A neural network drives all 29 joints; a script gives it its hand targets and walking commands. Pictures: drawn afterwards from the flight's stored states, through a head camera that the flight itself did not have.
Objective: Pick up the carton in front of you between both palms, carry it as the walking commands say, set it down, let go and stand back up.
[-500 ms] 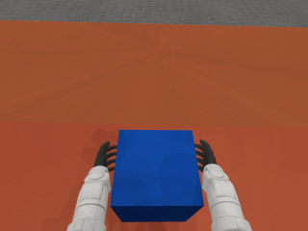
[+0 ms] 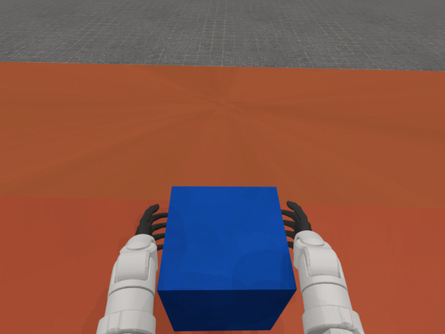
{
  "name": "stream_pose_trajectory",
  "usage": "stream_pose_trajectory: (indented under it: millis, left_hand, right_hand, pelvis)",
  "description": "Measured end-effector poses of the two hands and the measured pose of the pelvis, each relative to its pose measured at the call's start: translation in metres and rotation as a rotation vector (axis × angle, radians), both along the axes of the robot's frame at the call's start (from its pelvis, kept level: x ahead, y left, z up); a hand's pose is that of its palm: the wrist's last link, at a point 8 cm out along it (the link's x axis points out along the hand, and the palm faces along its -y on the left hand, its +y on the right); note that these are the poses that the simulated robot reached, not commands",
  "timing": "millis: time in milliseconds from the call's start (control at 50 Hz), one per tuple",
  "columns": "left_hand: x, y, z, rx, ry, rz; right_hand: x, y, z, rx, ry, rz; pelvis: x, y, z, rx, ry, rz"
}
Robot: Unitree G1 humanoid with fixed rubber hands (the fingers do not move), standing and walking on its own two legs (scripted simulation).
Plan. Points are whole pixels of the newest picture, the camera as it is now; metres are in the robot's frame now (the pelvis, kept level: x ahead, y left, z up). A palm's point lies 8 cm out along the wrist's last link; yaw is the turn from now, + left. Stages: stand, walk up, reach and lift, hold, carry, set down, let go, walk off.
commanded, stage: reach and lift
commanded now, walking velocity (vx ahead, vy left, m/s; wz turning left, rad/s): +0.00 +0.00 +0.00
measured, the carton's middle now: (223, 261) +0.29 +0.00 -0.05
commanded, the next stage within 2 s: hold in 0.72 s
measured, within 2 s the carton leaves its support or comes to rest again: neither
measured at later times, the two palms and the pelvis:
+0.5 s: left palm (145, 235) +0.30 +0.15 +0.03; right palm (302, 231) +0.30 -0.15 +0.04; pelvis +0.02 +0.00 +0.01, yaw +0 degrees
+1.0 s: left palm (142, 233) +0.29 +0.15 +0.05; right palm (306, 229) +0.29 -0.15 +0.06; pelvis +0.01 +0.00 +0.01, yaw +0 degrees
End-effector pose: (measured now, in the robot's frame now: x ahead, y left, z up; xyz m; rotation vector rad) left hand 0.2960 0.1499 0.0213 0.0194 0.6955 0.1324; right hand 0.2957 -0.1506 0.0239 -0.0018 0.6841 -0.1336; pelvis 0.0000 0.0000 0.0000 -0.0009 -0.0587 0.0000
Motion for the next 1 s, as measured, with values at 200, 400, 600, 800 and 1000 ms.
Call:
stream_pose_trajectory:
  millis: [200, 400, 600, 800, 1000]
  left_hand:
    - [0.005, 0.0, 0.007, -0.001, -0.013, 0.002]
    - [0.008, -0.001, 0.01, 0.012, -0.009, -0.008]
    - [0.007, -0.001, 0.015, 0.02, -0.007, -0.012]
    - [0.004, -0.001, 0.024, 0.019, -0.025, -0.009]
    - [-0.002, 0.0, 0.033, 0.013, -0.021, -0.006]
  right_hand:
    - [0.005, 0.0, 0.006, 0.002, -0.013, -0.001]
    - [0.008, -0.001, 0.011, -0.014, -0.009, 0.01]
    - [0.008, -0.001, 0.015, -0.022, -0.008, 0.016]
    - [0.005, -0.001, 0.024, -0.02, -0.026, 0.015]
    - [-0.001, 0.0, 0.033, -0.015, -0.022, 0.011]
  pelvis:
    - [0.003, 0.0, 0.002, 0.0, -0.002, -0.001]
    - [0.014, 0.0, 0.005, 0.0, -0.008, -0.002]
    - [0.019, 0.0, 0.007, 0.001, -0.017, -0.002]
    - [0.017, 0.0, 0.007, 0.001, -0.03, -0.002]
    - [0.011, 0.0, 0.007, 0.001, -0.06, -0.001]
